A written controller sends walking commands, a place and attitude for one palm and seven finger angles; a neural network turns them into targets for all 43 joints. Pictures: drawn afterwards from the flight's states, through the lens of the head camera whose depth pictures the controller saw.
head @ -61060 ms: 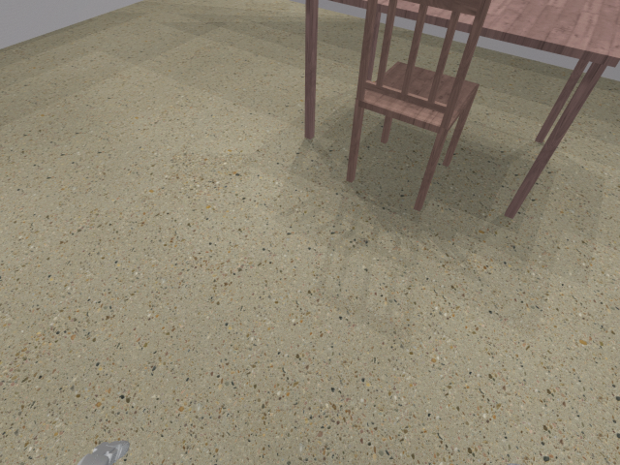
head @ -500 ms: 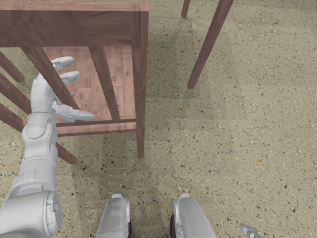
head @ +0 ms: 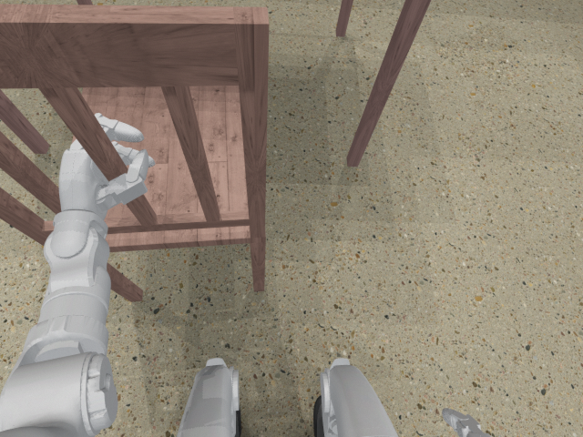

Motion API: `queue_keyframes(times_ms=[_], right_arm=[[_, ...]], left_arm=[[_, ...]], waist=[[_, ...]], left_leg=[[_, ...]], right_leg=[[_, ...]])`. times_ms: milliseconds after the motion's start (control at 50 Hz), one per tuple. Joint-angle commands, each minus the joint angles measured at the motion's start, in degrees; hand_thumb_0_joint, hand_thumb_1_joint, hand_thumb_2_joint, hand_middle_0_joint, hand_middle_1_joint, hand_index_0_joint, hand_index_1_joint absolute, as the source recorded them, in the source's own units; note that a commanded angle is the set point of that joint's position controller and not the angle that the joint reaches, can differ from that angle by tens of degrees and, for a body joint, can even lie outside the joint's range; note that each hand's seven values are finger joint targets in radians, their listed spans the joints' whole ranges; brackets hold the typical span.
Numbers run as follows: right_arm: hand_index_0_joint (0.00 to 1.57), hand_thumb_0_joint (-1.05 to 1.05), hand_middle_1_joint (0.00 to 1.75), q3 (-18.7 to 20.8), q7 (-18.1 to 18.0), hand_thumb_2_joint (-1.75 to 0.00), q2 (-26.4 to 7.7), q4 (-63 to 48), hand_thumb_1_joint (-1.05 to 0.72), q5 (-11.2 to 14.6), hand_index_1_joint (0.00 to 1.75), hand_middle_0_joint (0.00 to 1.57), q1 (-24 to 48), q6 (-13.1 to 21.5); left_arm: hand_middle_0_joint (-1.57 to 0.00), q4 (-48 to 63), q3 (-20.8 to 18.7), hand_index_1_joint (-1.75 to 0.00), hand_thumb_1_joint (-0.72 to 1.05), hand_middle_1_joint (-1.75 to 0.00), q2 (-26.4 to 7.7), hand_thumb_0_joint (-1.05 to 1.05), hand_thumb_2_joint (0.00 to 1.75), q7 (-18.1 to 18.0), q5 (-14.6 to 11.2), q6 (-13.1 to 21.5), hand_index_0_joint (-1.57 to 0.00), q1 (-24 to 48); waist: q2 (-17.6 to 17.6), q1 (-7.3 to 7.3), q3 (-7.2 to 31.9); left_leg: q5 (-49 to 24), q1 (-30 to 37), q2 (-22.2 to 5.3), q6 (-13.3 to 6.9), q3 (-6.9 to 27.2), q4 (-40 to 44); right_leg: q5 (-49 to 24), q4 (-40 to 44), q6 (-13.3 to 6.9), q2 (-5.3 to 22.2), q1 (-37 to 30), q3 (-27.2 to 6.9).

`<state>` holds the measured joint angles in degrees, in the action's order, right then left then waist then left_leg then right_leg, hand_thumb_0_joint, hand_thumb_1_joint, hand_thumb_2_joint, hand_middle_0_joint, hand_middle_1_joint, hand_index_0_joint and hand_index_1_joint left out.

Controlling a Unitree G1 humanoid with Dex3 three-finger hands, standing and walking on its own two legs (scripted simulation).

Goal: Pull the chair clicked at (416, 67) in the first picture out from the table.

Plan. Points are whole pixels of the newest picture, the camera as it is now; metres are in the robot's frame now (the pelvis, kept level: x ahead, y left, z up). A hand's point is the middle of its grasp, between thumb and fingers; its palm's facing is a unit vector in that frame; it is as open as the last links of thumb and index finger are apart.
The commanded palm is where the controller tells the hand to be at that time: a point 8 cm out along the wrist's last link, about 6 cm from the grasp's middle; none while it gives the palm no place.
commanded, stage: hook a spindle and tug to test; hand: left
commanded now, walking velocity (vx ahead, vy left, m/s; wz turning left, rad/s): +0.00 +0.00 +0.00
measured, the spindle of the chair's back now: (115, 170) +0.46 +0.22 +0.03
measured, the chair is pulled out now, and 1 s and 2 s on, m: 0.30 0.32 0.32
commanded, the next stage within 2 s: open the thumb and straighten the fingers in 0.56 s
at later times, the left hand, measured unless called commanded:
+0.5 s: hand (137, 191) +0.43 +0.19 +0.03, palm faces +0.04 -1.00 -0.03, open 5.1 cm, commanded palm +0.40 +0.24 +0.03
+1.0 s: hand (131, 197) +0.42 +0.20 +0.03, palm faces +0.04 -1.00 -0.06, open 10.7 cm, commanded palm +0.40 +0.25 +0.03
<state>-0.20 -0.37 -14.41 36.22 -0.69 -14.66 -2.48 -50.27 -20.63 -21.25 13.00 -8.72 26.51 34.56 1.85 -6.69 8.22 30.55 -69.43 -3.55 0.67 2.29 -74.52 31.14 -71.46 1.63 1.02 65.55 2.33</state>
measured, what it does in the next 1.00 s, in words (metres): stands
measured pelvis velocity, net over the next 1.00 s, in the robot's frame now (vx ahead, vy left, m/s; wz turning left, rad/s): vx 0.00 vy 0.00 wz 0.01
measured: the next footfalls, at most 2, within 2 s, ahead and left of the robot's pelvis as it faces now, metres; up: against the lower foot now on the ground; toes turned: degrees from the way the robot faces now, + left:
none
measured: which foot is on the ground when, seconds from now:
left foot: down 0.00-1.00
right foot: down 0.00-1.00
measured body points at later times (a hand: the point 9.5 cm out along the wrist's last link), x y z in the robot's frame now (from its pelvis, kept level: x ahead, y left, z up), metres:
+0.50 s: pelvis +0.02 +0.01 +0.01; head +0.15 +0.02 +0.44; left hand +0.42 +0.25 +0.03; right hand +0.11 -0.25 -0.11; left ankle +0.03 +0.12 -0.62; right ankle +0.02 -0.14 -0.62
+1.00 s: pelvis +0.00 +0.00 +0.01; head +0.13 +0.01 +0.44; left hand +0.41 +0.25 +0.04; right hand +0.11 -0.26 -0.11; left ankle +0.03 +0.12 -0.62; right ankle +0.02 -0.14 -0.62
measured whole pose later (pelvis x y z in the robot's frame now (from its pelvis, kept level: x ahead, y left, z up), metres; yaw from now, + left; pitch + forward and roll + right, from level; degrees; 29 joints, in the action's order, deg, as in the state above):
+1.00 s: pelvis +0.00 +0.00 +0.01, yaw +0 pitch +24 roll -3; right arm -0.2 -0.9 -14.0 35.4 -0.1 -13.1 -1.5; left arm -42.5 -18.2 -19.1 11.8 -8.2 24.4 25.9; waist 1.9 -5.3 8.5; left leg 30.3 -65.9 -3.3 0.8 2.1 -72.5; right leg 31.1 -70.0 1.5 1.2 62.3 2.1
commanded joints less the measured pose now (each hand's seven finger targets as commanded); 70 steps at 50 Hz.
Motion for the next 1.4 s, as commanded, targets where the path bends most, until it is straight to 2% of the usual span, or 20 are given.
queue_keyframes(times_ms=[0,160,200,440,520,620,640,660,680,780,840,860,880,1000,1020,1120,1160,1240,1320,1380], right_arm=[[0.20,0.00,0.30,3.50,-0.39,-0.90,-9.21,-4.72,-0.90,-0.26,0.30,0.20,-6.23,0.93],[0.20,0.00,0.30,3.69,0.30,-0.90,-8.93,-5.70,-0.90,-0.04,0.30,0.20,-5.46,0.86],[0.20,0.00,0.30,3.83,0.41,-0.90,-8.93,-6.29,-0.90,0.01,0.30,0.20,-5.52,0.86],[0.20,0.00,0.30,3.98,0.98,-0.90,-8.22,-7.18,-0.90,0.24,0.30,0.20,-4.71,1.35],[0.20,0.00,0.30,4.21,0.52,-0.90,-8.17,-6.94,-0.90,0.31,0.30,0.20,-4.33,1.79],[0.20,0.00,0.30,4.13,0.39,-0.90,-8.01,-6.84,-0.90,0.08,0.30,0.20,-3.95,2.28],[0.20,0.00,0.30,3.96,-0.03,-0.90,-8.47,-5.76,-0.90,-0.07,0.30,0.20,-3.94,2.17],[0.20,0.00,0.30,4.03,-0.20,-0.90,-8.68,-5.50,-0.90,-0.13,0.30,0.20,-4.74,1.80],[0.20,0.00,0.30,3.84,-0.21,-0.90,-8.39,-5.96,-0.90,-0.06,0.30,0.20,-4.62,1.74],[0.20,0.00,0.30,3.82,-0.53,-0.90,-8.46,-6.49,-0.90,0.24,0.30,0.20,-3.91,1.99],[0.20,0.00,0.30,3.75,-0.79,-0.90,-8.57,-5.94,-0.90,0.39,0.30,0.20,-3.77,2.34],[0.20,0.00,0.30,3.74,-0.92,-0.90,-8.78,-5.52,-0.90,0.38,0.30,0.20,-3.84,2.33],[0.20,0.00,0.30,3.68,-1.20,-0.90,-9.23,-5.39,-0.90,0.33,0.30,0.20,-3.95,2.21],[0.20,0.00,0.30,3.09,-1.44,-0.90,-8.98,-5.11,-0.90,0.36,0.30,0.20,-3.44,2.62],[0.20,0.00,0.30,3.03,-1.53,-0.90,-9.25,-4.98,-0.90,0.26,0.30,0.20,-3.68,2.67],[0.20,0.00,0.30,3.05,-1.72,-0.90,-9.64,-4.72,-0.90,0.26,0.30,0.20,-4.30,2.98],[0.20,0.00,0.30,3.08,-1.84,-0.90,-10.01,-5.16,-0.90,0.36,0.30,0.20,-4.45,2.74],[0.20,0.00,0.30,2.92,-1.88,-0.90,-9.55,-5.05,-0.90,0.54,0.30,0.20,-4.62,2.74],[0.20,0.00,0.30,2.88,-1.99,-0.90,-9.82,-4.54,-0.90,0.46,0.30,0.20,-5.38,2.65],[0.20,0.00,0.30,3.03,-1.67,-0.90,-9.61,-4.57,-0.90,0.37,0.30,0.20,-5.55,2.75]], left_arm=[[-0.50,13.96,-1.06,-1.45,0.90,-1.45,-11.46,0.00,0.90,-0.22,-0.35,4.55,-0.50,15.13],[-0.50,18.26,1.78,-1.45,0.90,-1.45,-8.06,0.00,0.90,-1.01,-0.48,4.10,-0.50,10.33],[-0.50,20.16,0.67,-1.45,0.90,-1.45,-8.92,0.00,0.90,-1.21,-0.59,3.97,-0.50,6.22],[-0.50,25.47,1.81,-1.45,0.90,-1.45,-5.64,0.00,0.90,-2.11,-1.62,3.52,-0.50,-4.41],[-0.50,28.04,2.15,-1.45,0.90,-1.45,-5.19,0.00,0.90,-2.17,-2.18,3.78,-0.50,-1.72],[-0.50,27.56,2.34,-1.45,0.90,-1.45,-4.68,0.00,0.90,-2.09,-1.93,3.79,-0.50,-3.10],[-0.50,27.52,0.99,-1.45,0.90,-1.45,-7.93,0.00,0.90,-2.46,-1.51,3.98,-0.50,4.60],[-0.50,23.03,-0.38,-1.45,0.78,-1.45,-10.44,0.00,0.84,-2.88,0.56,2.51,-0.50,2.99],[-0.50,23.49,0.68,-1.45,0.66,-1.45,-9.09,0.00,0.78,-2.94,0.58,2.01,-0.50,4.30],[-0.50,23.85,1.85,-1.45,0.05,-1.45,-6.54,0.00,0.49,-2.03,-1.10,1.13,-0.50,3.90],[-0.50,22.72,3.01,-1.45,-0.31,-1.45,-5.78,0.00,0.32,-1.58,-1.46,1.18,-0.50,5.79],[-0.47,21.23,2.40,-1.38,-0.43,-1.38,-6.71,0.00,0.26,-1.63,-1.23,1.30,-0.47,6.65],[-0.45,21.47,-1.64,-1.30,-0.55,-1.30,-12.05,0.00,0.20,-1.79,-0.92,1.67,-0.45,7.89],[-0.30,15.51,-0.75,-0.87,-0.55,-0.87,-11.06,0.00,0.20,-1.01,-0.52,2.61,-0.30,10.77],[-0.27,14.53,-0.59,-0.80,-0.55,-0.80,-11.18,0.00,0.20,-0.81,-0.58,2.78,-0.27,12.32],[-0.15,13.49,0.00,-0.43,-0.55,-0.43,-12.22,0.00,0.20,0.47,-0.25,3.34,-0.15,16.64],[-0.10,14.74,-3.79,-0.29,-0.55,-0.29,-16.74,0.00,0.20,0.51,-0.43,3.34,-0.10,15.37],[0.00,14.51,-1.78,0.00,-0.55,0.00,-14.17,0.00,0.20,0.43,-0.68,2.77,0.00,16.08],[0.00,11.70,-3.57,0.00,-0.55,0.00,-16.06,0.00,0.20,0.20,-0.53,2.03,0.00,15.01],[0.00,13.47,-1.65,0.00,-0.55,0.00,-14.04,0.00,0.20,0.39,-0.34,2.44,0.00,15.60]], waist=[[4.54,0.14,29.24],[4.90,0.30,28.34],[5.18,1.43,30.07],[4.30,2.04,26.87],[3.87,0.98,26.67],[4.99,1.66,27.36],[4.81,0.10,27.13],[3.99,1.00,26.94],[5.04,0.59,26.44],[4.59,1.06,28.32],[2.80,-0.03,27.36],[1.96,-0.14,26.13],[1.93,0.69,26.49],[2.65,0.31,22.59],[0.59,-0.48,22.75],[4.42,-0.54,24.85],[4.36,1.20,26.97],[4.35,0.17,26.83],[1.58,-0.05,25.35],[4.75,0.19,26.02]], left_leg=[[-21.12,24.91,2.16,-1.32,-0.19,8.54],[-22.48,26.98,1.85,-1.05,-0.09,9.60],[-24.75,27.68,1.82,-0.87,-0.24,9.82],[-29.40,27.62,1.80,-0.74,-0.71,10.49],[-28.98,27.47,1.87,-0.82,-0.57,9.97],[-30.71,28.31,1.88,-0.61,-0.51,9.64],[-28.57,27.65,1.82,-0.73,-0.40,9.03],[-27.42,26.90,1.90,-0.71,-0.53,9.45],[-27.33,26.88,2.07,-0.81,-0.54,9.54],[-26.86,28.50,2.12,-0.59,-0.31,10.11],[-24.98,27.77,2.11,-0.82,-0.12,9.95],[-22.92,26.34,2.14,-0.88,-0.05,9.94],[-21.71,24.72,2.27,-1.12,-0.29,9.91],[-13.98,21.25,2.67,-1.18,-0.66,10.36],[-12.92,19.83,2.66,-1.54,-0.44,10.04],[-12.02,21.22,2.67,-1.55,-0.48,9.73],[-12.33,21.45,2.59,-1.47,-0.60,10.39],[-12.82,21.59,2.57,-1.61,-0.69,10.51],[-12.16,19.12,2.48,-1.91,-0.77,10.29],[-14.54,22.20,2.42,-1.56,-0.66,10.69]], right_leg=[[-17.36,8.89,-2.63,-2.45,-11.30,0.53],[-17.82,9.20,-2.74,-2.69,-10.80,1.12],[-19.77,8.89,-2.86,-2.72,-12.54,1.05],[-24.30,9.00,-2.67,-2.80,-14.77,1.26],[-24.49,8.84,-2.50,-2.57,-14.36,1.22],[-24.81,8.31,-2.62,-2.38,-13.90,1.20],[-24.37,8.38,-2.40,-2.29,-12.92,0.86],[-23.48,8.31,-2.41,-2.36,-13.68,0.73],[-23.52,8.48,-2.46,-2.31,-13.44,0.80],[-22.25,9.36,-2.61,-2.24,-14.02,1.15],[-20.96,9.87,-2.45,-2.36,-13.13,1.21],[-19.48,9.91,-2.41,-2.37,-12.62,1.15],[-19.28,9.88,-2.37,-2.27,-14.29,0.62],[-12.22,10.92,-2.43,-2.24,-11.89,0.25],[-11.53,10.81,-2.28,-2.34,-12.16,0.15],[-10.03,10.59,-2.49,-2.21,-10.48,-0.15],[-10.23,10.93,-2.54,-2.18,-13.17,-0.49],[-10.84,11.22,-2.22,-2.23,-13.04,-0.36],[-10.80,11.33,-2.09,-2.39,-13.84,-0.51],[-12.13,11.07,-2.35,-2.32,-12.61,0.02]])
